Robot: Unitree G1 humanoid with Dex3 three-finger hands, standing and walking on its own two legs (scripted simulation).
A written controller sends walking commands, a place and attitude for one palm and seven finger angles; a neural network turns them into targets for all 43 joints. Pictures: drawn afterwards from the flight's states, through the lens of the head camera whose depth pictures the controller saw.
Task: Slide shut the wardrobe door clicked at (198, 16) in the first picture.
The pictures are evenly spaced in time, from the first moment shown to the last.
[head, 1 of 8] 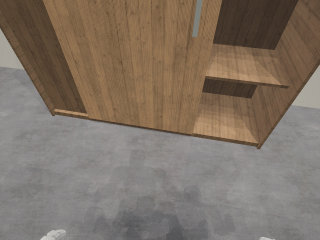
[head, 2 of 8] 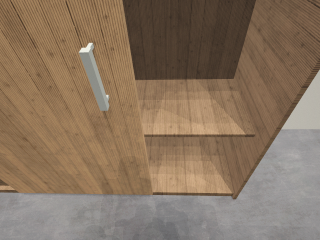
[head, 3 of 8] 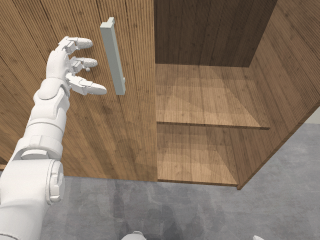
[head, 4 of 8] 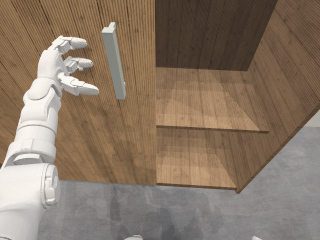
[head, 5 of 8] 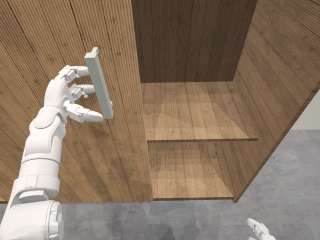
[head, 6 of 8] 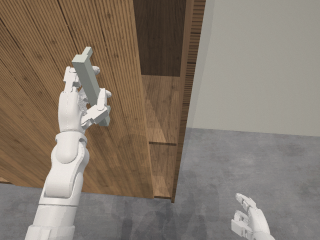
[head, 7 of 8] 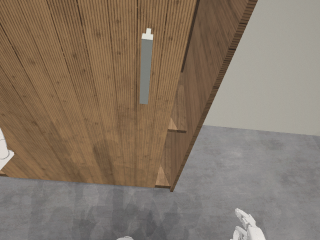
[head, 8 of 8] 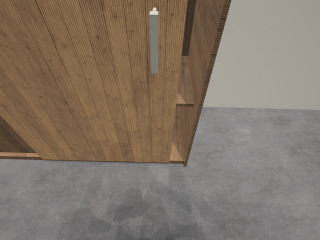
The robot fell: no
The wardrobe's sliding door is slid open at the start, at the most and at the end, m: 0.50 0.50 0.10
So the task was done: no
